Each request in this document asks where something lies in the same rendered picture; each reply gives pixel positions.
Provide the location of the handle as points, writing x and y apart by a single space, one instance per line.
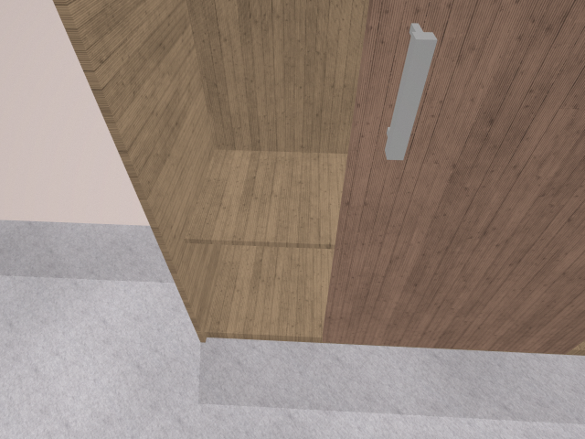
414 75

